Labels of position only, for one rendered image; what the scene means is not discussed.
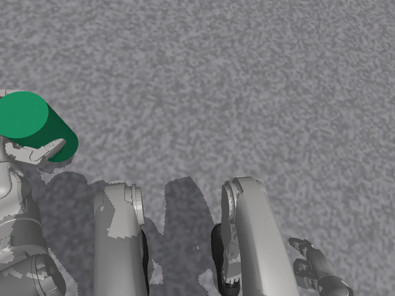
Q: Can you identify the left robot arm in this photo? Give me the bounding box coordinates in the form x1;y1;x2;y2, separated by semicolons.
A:
0;161;66;296

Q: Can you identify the left robot hand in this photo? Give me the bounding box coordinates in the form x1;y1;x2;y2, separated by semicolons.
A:
0;89;66;168

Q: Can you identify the right robot foot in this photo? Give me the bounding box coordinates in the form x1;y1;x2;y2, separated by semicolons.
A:
211;224;240;296

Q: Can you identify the right robot hand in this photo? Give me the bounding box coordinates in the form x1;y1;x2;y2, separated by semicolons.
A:
289;237;338;291

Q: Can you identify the can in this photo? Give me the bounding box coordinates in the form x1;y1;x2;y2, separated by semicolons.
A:
0;91;78;162

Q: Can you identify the right robot arm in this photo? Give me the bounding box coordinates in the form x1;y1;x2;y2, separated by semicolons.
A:
317;276;357;296

